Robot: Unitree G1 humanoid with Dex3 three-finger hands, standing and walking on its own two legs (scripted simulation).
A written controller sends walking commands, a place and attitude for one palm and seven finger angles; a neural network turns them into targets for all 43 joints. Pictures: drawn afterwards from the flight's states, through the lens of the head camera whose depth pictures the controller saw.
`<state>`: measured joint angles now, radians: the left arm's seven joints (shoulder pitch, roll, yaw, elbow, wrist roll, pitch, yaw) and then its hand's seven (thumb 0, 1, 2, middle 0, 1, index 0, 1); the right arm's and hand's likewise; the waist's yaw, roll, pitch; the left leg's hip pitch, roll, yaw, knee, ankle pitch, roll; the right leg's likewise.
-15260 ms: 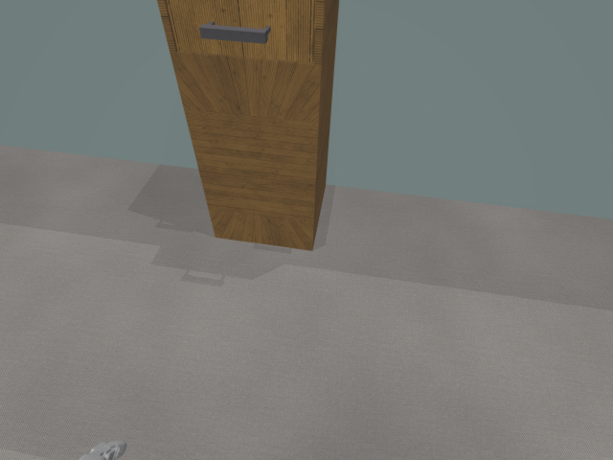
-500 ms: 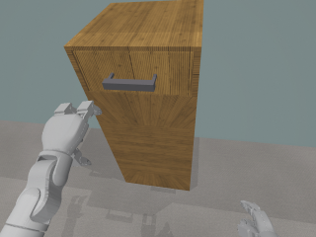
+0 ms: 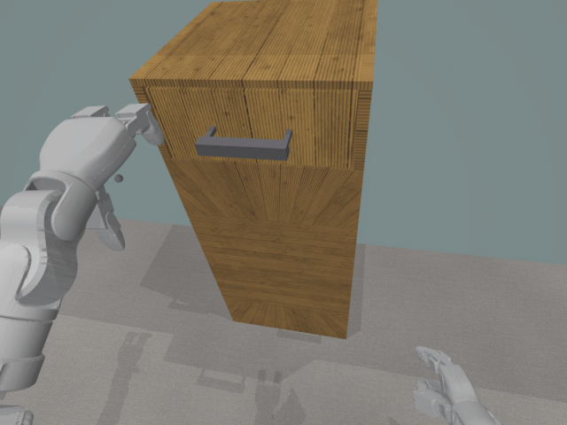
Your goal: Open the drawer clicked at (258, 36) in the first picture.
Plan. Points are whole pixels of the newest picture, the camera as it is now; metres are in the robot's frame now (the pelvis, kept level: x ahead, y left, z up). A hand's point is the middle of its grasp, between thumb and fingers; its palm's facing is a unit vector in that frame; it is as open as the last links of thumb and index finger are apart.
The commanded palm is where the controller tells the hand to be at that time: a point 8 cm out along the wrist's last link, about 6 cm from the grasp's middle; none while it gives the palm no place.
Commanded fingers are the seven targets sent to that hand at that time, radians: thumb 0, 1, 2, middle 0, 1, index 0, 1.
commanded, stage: raise the hand with hooked fingers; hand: left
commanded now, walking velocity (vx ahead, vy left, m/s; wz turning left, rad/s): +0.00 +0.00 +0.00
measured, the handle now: (245, 140) +0.56 +0.16 +0.11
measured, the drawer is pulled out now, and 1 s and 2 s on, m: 0.00 0.00 0.00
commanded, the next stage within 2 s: move the hooked fingers above the handle in 0.40 s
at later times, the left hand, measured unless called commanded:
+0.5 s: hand (135, 196) +0.32 +0.23 +0.20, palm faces +0.10 -0.04 -0.99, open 13.9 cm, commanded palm +0.28 +0.23 +0.27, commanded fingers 0.00 -0.50 0.30 -0.30 -1.20 -0.30 -1.20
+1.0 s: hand (191, 176) +0.38 +0.18 +0.18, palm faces +0.05 -0.05 -1.00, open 13.9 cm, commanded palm +0.35 +0.21 +0.26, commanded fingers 0.00 -0.50 0.30 -0.30 -1.20 -0.30 -1.20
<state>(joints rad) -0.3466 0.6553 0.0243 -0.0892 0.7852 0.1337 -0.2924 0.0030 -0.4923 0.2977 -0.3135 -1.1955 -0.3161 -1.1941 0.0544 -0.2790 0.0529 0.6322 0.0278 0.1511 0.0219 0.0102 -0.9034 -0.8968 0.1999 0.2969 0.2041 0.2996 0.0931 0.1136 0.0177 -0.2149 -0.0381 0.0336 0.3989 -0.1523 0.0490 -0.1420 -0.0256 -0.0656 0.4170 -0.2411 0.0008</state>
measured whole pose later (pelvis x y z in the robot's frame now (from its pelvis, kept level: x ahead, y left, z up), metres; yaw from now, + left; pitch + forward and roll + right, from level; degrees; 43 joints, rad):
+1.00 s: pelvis +0.01 -0.01 +0.00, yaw +0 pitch +1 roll +0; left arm -0.44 0.58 -0.08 0.05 0.80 0.02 -0.24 0.00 -0.49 0.30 -0.32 -1.20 -0.32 -1.20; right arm 0.10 -0.29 0.03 0.65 0.03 0.14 0.01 0.01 -0.90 -0.90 0.20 0.30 0.20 0.30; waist 0.05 0.10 0.00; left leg -0.27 -0.03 0.03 0.41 -0.17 0.03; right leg -0.20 -0.01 -0.07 0.44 -0.26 -0.02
